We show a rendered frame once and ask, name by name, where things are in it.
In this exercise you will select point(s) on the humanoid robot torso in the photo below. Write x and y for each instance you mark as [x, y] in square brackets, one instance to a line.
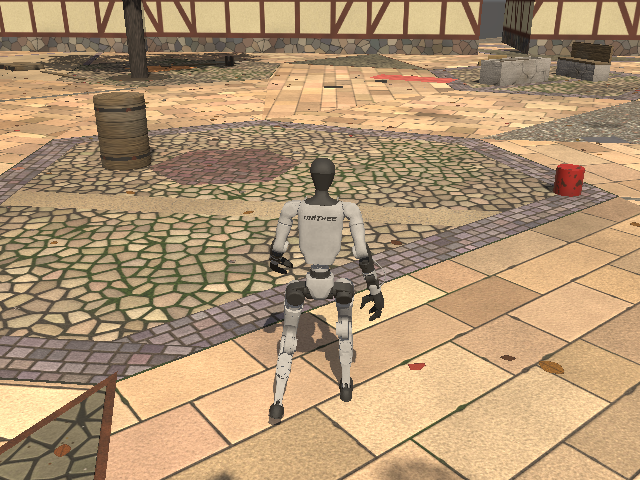
[320, 235]

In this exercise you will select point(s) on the robot right hand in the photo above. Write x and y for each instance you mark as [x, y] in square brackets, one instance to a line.
[379, 304]

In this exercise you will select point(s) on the robot left hand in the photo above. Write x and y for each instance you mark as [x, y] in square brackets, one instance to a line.
[285, 262]

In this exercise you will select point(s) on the robot left forearm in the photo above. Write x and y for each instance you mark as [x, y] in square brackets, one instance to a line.
[275, 257]

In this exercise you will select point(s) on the robot left upper arm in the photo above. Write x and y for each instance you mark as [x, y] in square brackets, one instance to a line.
[289, 210]

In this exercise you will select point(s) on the robot right forearm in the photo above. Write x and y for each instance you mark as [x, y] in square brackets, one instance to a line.
[369, 273]

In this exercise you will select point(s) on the robot right upper arm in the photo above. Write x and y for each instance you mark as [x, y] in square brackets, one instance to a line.
[353, 213]

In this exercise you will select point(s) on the right robot foot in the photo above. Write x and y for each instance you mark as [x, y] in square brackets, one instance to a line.
[346, 393]

